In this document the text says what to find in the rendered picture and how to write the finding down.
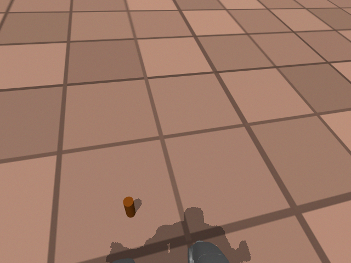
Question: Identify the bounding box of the can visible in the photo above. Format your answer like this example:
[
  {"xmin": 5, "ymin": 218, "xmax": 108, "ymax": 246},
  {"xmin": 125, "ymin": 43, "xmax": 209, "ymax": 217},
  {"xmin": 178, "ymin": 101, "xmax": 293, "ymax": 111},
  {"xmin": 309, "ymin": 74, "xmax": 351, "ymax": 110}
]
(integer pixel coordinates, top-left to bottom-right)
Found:
[{"xmin": 123, "ymin": 197, "xmax": 135, "ymax": 218}]

